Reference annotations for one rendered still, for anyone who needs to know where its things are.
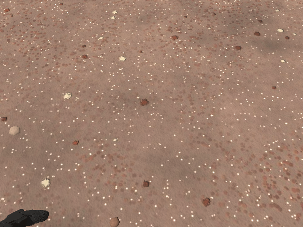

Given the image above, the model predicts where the robot left hand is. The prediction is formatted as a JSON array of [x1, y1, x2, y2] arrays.
[[0, 209, 49, 227]]

